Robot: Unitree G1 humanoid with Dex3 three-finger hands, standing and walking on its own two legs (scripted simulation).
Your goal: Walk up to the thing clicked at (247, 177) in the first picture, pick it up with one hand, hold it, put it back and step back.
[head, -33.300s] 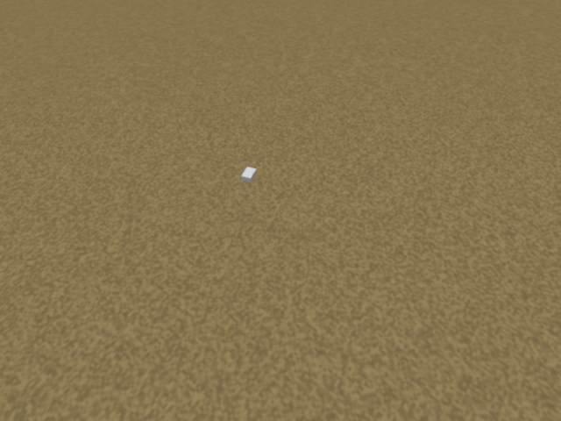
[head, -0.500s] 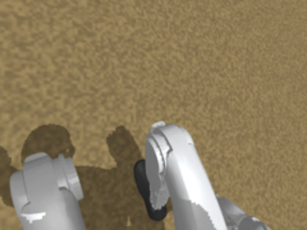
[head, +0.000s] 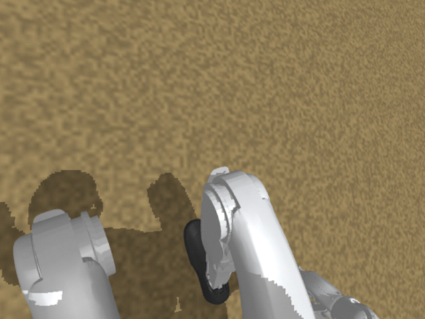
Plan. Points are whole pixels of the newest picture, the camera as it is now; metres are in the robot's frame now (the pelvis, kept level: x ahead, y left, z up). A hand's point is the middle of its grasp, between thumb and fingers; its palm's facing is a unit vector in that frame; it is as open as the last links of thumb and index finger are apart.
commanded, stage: open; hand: left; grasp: from above
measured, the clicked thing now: out of the picture +0.40 +0.39 -0.27
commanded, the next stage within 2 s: withdraw in 0.54 s
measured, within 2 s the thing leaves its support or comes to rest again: neither
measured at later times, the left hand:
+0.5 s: hand out of the picture +0.39 +0.37 -0.24, palm faces -0.44 -0.18 -0.88, open 13.6 cm
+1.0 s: hand out of the picture +0.42 +0.41 -0.16, palm faces -0.29 -0.12 -0.95, open 13.9 cm
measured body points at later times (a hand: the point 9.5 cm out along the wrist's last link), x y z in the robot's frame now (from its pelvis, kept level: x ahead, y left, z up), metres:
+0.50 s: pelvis +0.00 +0.00 +0.00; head +0.25 +0.15 +0.34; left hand +0.41 +0.38 -0.19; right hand +0.10 -0.26 -0.06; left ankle +0.06 +0.12 -0.25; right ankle +0.12 -0.13 -0.25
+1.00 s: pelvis +0.00 +0.00 +0.01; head +0.23 +0.14 +0.38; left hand +0.43 +0.41 -0.11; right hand +0.11 -0.26 -0.06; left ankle +0.06 +0.12 -0.25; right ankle +0.12 -0.13 -0.25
